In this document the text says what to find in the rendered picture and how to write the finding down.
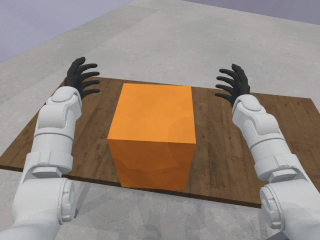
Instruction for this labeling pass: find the right robot hand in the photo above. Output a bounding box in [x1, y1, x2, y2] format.
[214, 64, 250, 107]

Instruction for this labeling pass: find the table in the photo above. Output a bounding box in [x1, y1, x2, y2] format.
[0, 76, 320, 240]

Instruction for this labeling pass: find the robot left upper arm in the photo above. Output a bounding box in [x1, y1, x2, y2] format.
[0, 177, 76, 240]

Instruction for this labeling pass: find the carton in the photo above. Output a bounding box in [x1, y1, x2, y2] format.
[107, 83, 196, 191]

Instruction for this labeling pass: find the robot right upper arm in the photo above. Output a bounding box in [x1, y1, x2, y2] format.
[259, 179, 320, 240]

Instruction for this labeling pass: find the left robot hand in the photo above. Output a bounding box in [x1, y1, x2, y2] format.
[64, 57, 100, 101]

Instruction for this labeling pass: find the robot right forearm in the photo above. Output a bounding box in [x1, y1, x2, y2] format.
[232, 94, 320, 198]

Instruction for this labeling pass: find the robot left forearm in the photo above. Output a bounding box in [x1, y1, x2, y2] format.
[11, 86, 82, 223]

